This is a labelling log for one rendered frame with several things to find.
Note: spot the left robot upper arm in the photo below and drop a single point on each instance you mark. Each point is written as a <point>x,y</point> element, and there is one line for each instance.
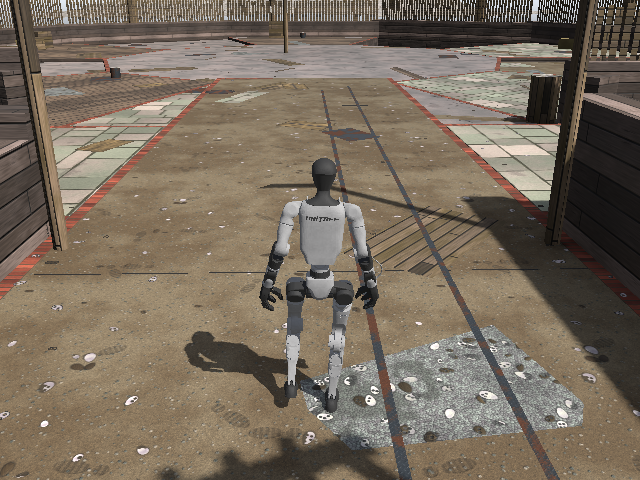
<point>290,210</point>

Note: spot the right robot hand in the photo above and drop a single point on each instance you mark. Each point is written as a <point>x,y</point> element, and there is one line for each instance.
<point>371,293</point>

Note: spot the robot head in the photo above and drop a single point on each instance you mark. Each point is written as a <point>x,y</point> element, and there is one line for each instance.
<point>323,173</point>

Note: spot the left robot forearm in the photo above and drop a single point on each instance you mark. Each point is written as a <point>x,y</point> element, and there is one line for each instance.
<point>272,269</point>

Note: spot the robot left thigh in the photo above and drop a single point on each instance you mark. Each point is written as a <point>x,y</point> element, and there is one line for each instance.
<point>295,294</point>

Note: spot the left robot hand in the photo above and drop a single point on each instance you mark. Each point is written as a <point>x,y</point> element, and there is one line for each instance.
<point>265,296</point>

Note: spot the right robot forearm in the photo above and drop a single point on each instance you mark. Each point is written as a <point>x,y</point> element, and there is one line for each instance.
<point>367,269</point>

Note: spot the right robot upper arm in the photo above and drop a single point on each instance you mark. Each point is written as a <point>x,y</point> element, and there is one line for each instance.
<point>353,212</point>

